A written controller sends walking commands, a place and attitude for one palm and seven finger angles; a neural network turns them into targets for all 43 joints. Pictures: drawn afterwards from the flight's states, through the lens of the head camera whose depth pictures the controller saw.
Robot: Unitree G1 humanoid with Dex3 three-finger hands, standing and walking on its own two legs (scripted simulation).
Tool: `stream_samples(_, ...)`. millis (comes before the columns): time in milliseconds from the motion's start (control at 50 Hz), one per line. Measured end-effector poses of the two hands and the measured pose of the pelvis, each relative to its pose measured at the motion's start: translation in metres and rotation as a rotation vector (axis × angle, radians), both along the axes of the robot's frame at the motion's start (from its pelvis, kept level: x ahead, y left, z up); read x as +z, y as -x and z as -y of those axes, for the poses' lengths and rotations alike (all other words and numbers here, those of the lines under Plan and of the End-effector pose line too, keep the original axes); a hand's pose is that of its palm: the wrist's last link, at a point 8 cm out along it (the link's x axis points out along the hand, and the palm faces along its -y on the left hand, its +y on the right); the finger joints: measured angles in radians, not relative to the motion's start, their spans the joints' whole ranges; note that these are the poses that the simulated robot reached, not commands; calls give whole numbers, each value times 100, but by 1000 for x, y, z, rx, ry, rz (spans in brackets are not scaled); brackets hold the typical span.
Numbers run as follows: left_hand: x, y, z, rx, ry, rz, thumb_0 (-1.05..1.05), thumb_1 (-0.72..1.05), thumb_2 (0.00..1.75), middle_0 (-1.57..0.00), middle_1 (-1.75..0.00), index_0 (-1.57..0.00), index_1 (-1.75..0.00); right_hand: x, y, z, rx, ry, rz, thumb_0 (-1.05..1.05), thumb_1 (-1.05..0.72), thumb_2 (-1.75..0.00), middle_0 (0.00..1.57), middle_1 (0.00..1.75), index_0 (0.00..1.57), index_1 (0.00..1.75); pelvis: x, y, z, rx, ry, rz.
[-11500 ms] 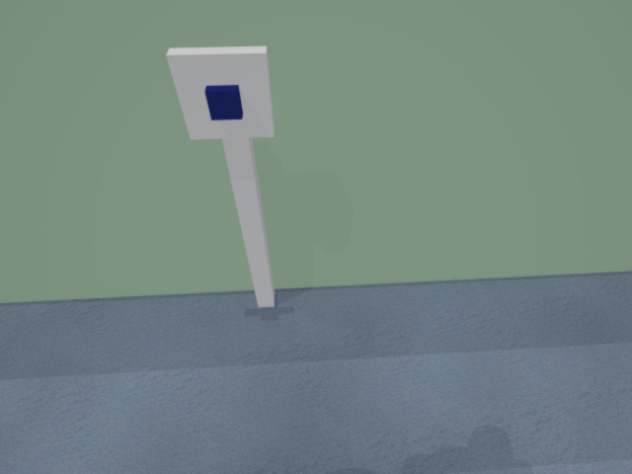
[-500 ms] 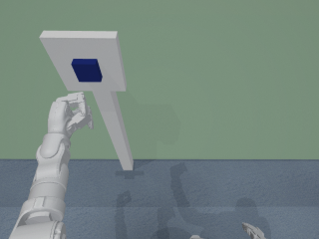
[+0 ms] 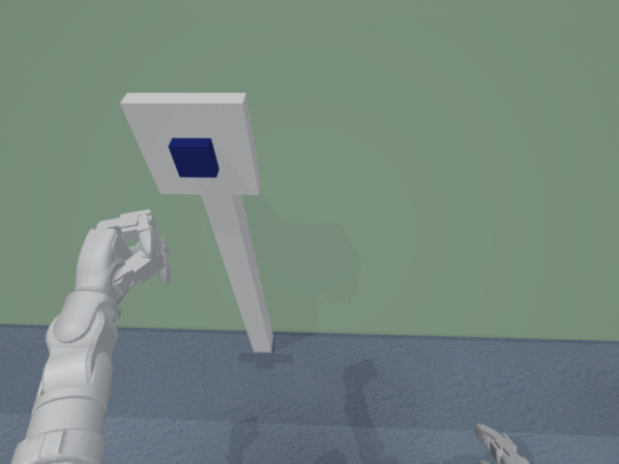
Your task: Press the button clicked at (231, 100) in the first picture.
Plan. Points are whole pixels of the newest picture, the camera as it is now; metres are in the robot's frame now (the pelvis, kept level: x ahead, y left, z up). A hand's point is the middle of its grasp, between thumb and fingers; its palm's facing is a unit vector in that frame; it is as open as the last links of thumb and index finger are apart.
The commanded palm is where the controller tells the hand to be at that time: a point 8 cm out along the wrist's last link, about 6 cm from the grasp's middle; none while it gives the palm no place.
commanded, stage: draw the hand back to the body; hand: left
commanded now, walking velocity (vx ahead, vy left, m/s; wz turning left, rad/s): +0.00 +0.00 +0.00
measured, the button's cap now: (195, 156) +0.54 +0.21 +0.11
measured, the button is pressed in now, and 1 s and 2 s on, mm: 0 0 0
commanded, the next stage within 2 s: step back with the hand held close in 1.12 s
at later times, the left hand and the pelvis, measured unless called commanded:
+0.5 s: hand (81, 311) +0.24 +0.24 +0.15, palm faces +0.34 -0.89 -0.29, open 3.1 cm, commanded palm +0.20 +0.28 +0.17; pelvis +0.00 +0.01 +0.02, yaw +0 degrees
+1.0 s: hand (10, 344) +0.19 +0.26 +0.19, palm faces +0.44 -0.81 -0.39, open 3.1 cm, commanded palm +0.14 +0.29 +0.20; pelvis +0.02 +0.02 +0.03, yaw +0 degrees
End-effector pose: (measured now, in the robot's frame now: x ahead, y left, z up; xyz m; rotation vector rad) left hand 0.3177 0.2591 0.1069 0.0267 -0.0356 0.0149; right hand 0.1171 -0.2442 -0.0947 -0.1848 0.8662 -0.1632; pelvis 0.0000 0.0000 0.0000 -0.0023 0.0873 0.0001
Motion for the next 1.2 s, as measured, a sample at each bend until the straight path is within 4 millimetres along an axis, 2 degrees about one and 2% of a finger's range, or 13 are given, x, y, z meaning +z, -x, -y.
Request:
stream_samples(160, 18, 38, 3, -15, -4, 46, 2, 90, 90, -130, -150, -130, -150, 20, -30, -10, 52, 4, 151, 1, -90, -90, 20, 30, 20, 30, 5, 5, 0, 6, -2, 51)
stream_samples(300, 38, 74, -3, 177, -185, 61, 1, 89, 90, -130, -150, -130, -150, 42, -53, -21, 82, 18, 232, 1, -90, -90, 20, 30, 20, 30, 16, 4, -1, 1, -1, 102)
stream_samples(460, 46, 109, -21, 313, -266, 41, 1, 89, 90, -130, -150, -130, -150, 47, -65, -34, 131, 30, 214, 1, -90, -90, 20, 30, 20, 30, 24, -3, -6, 5, 4, 143)
stream_samples(680, 80, 133, -24, 344, -352, 116, 1, 89, 90, -131, -150, -130, -150, 45, -75, -51, 153, -5, 215, 1, -90, -90, 20, 30, 20, 30, 27, -17, -15, -1, 6, 166)
stream_samples(880, 96, 163, -35, 394, -436, 126, 1, 89, 90, -131, -150, -131, -150, 47, -81, -53, 154, -8, 231, 1, -90, -90, 20, 30, 20, 30, 26, -21, -16, -5, 11, 171)
stream_samples(960, 97, 170, -36, 417, -434, 132, 1, 89, 90, -131, -150, -131, -150, 48, -82, -53, 166, 0, 236, 1, -90, -90, 20, 30, 20, 30, 26, -19, -16, 1, 11, 175)
stream_samples(1100, 90, 169, -32, 420, -407, 120, 1, 89, 90, -131, -150, -131, -150, 48, -78, -50, 164, 10, 236, 1, -90, -90, 20, 30, 20, 30, 26, -14, -13, 3, 8, 178)
stream_samples(1200, 95, 170, -28, 406, -415, 140, 1, 89, 90, -131, -150, -131, -150, 48, -72, -47, 151, 7, 244, 1, -90, -90, 20, 30, 20, 30, 26, -12, -11, -1, 9, 184)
